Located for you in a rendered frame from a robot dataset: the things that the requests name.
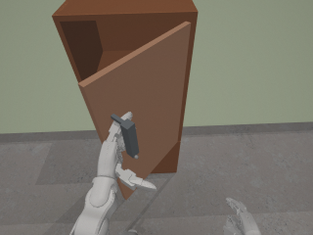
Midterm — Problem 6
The cupboard door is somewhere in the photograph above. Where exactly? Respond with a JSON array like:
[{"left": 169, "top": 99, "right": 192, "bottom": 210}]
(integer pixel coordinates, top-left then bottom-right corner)
[{"left": 77, "top": 22, "right": 191, "bottom": 200}]

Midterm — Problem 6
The left robot forearm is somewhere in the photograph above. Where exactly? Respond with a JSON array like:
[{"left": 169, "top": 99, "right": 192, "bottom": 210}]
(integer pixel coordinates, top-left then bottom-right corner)
[{"left": 69, "top": 175, "right": 118, "bottom": 235}]

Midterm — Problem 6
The robot left hand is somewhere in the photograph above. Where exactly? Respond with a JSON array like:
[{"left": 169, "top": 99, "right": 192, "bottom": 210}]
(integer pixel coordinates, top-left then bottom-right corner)
[{"left": 97, "top": 112, "right": 157, "bottom": 192}]

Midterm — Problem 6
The handle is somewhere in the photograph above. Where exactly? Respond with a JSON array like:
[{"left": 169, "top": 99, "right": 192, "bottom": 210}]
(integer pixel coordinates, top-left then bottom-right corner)
[{"left": 111, "top": 114, "right": 140, "bottom": 159}]

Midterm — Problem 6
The robot right hand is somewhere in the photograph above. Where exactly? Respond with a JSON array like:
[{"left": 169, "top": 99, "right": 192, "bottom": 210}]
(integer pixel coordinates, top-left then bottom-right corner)
[{"left": 223, "top": 198, "right": 261, "bottom": 235}]

